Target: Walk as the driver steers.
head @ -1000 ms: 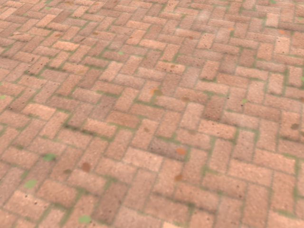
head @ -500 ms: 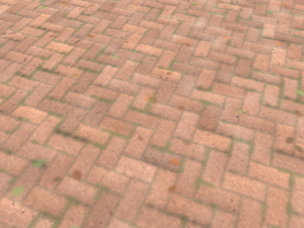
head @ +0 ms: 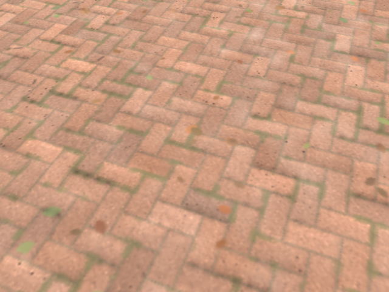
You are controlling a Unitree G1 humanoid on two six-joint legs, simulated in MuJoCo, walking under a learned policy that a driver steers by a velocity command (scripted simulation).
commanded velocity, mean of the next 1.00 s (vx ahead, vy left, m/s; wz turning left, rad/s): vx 0.40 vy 0.00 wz -0.06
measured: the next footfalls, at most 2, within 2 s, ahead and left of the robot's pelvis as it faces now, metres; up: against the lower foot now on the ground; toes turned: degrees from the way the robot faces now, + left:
left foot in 0.32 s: +0.17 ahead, +0.18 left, +0.00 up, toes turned +4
right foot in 0.86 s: +0.53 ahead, -0.04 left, +0.00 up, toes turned -3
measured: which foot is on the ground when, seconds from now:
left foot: down 0.00-0.00, up 0.02-0.30, down 0.32-0.88, up 0.90-1.00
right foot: down 0.00-0.34, up 0.36-0.84, down 0.86-1.00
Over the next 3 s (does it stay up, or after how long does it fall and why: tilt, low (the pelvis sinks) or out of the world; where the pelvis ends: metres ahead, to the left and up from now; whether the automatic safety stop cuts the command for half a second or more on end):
stays up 1.43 -0.38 -0.01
